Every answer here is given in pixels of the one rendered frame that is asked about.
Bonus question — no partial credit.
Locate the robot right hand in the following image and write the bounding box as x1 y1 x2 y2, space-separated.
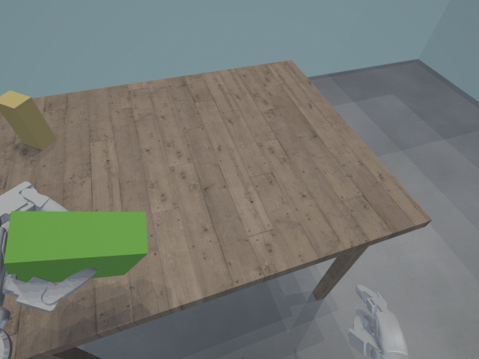
349 284 409 359

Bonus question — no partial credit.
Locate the table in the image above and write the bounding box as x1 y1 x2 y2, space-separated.
0 60 432 359

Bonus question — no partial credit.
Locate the robot left hand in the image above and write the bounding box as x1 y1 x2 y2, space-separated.
0 182 97 313

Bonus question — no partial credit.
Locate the sponge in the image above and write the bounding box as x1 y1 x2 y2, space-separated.
4 211 148 283

